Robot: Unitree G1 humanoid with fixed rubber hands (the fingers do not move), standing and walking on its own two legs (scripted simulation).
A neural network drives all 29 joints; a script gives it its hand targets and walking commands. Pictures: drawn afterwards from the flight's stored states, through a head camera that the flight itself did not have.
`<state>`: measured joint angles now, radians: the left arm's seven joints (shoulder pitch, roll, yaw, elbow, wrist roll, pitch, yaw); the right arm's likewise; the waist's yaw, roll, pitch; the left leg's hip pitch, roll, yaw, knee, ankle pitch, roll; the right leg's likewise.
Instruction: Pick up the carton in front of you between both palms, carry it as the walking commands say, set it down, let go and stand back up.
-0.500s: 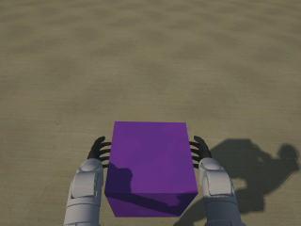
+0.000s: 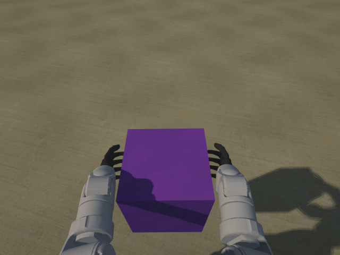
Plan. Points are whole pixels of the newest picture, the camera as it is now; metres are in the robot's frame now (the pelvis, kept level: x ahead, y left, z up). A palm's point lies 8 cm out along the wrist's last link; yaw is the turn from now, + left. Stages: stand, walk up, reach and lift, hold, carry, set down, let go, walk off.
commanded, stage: set down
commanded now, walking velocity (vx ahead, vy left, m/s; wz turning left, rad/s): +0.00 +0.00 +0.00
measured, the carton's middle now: (166, 182) +0.34 -0.01 -0.07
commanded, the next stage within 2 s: none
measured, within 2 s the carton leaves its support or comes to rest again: neither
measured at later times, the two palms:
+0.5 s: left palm (132, 181) +0.41 +0.10 -0.17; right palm (218, 193) +0.35 -0.19 -0.17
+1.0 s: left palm (146, 190) +0.45 +0.07 -0.33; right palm (219, 203) +0.37 -0.22 -0.32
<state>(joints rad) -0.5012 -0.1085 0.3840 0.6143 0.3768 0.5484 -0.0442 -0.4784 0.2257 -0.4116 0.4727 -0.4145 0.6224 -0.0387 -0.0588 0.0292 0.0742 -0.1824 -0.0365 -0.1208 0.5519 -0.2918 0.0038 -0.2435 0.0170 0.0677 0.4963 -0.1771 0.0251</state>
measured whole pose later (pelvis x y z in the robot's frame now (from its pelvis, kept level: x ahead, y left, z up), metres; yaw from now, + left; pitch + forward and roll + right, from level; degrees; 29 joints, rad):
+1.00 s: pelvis -0.04 +0.01 -0.22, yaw +1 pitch +48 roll +0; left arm -1.03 0.04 0.23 0.81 0.16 0.24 0.09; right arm -0.83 0.09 -0.56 0.51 -0.18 0.26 -0.07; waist -0.14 0.07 -0.17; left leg -1.87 -0.17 -0.10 1.58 -0.54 -0.03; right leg -1.93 0.06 0.11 1.50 -0.41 0.09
